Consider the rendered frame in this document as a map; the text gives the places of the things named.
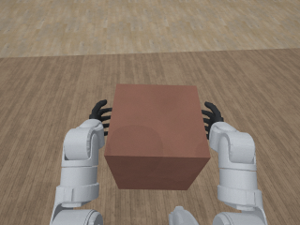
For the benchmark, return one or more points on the left robot upper arm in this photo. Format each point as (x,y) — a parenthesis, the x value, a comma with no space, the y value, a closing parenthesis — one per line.
(78,217)

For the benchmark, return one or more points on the carton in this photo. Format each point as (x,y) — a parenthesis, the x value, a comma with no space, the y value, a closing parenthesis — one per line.
(156,138)

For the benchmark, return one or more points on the robot right thigh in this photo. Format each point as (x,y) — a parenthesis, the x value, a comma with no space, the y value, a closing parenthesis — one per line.
(182,217)

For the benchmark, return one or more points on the right robot upper arm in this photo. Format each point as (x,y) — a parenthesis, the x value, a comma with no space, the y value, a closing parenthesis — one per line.
(232,218)

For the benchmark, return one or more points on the robot left forearm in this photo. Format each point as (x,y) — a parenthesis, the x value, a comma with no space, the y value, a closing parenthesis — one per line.
(79,175)

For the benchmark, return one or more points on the robot right shin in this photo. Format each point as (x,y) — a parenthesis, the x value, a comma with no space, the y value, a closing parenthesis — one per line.
(179,208)

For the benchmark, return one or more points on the right robot hand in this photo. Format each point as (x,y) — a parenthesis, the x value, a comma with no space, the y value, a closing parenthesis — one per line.
(215,116)

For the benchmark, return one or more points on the left robot hand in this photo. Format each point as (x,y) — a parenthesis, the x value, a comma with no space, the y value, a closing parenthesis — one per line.
(97,112)

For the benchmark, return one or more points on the robot right forearm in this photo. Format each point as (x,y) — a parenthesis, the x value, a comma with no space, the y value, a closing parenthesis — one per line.
(238,186)

